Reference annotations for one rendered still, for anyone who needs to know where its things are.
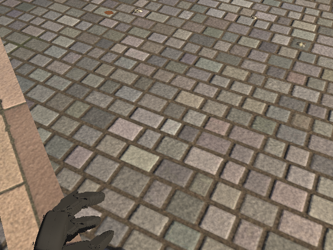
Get robot left hand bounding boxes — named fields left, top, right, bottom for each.
left=33, top=191, right=114, bottom=250

